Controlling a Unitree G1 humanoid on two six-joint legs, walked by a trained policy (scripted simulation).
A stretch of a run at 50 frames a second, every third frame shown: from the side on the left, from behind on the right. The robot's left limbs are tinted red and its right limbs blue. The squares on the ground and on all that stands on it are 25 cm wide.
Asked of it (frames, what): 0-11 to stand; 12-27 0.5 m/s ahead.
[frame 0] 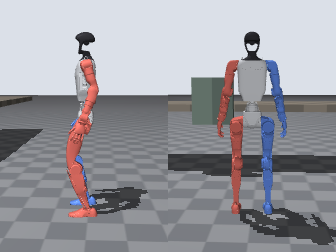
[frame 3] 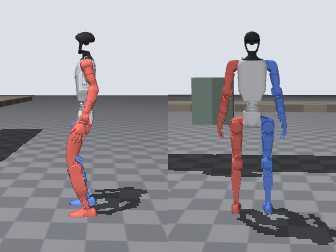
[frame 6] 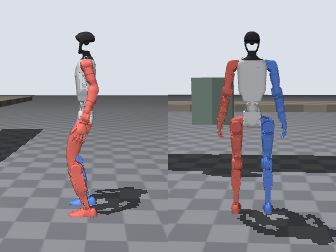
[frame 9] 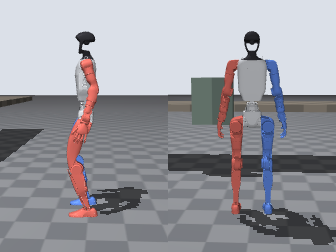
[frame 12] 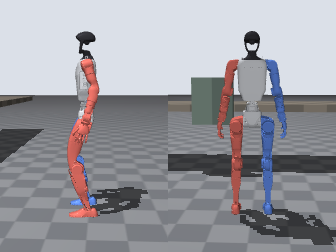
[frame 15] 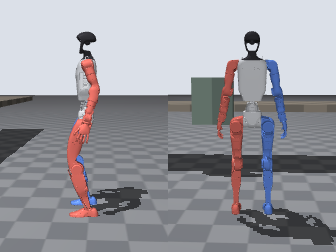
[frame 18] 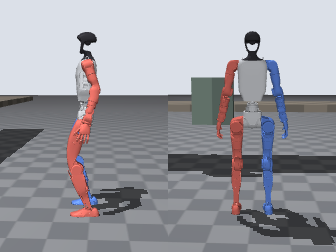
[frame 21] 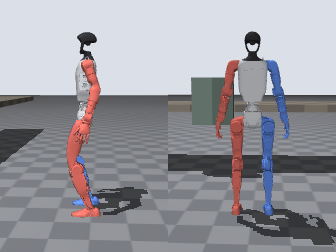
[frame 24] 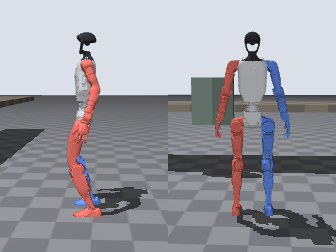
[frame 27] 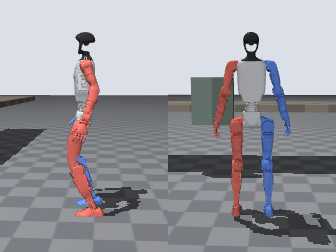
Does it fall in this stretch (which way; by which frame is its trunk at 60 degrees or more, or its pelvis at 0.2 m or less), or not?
no
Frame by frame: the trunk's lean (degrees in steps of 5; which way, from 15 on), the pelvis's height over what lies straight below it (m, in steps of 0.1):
0: 0, 0.8
3: 0, 0.8
6: 0, 0.8
9: 0, 0.8
12: 0, 0.8
15: 0, 0.8
18: 0, 0.8
21: 0, 0.8
24: 0, 0.8
27: 0, 0.8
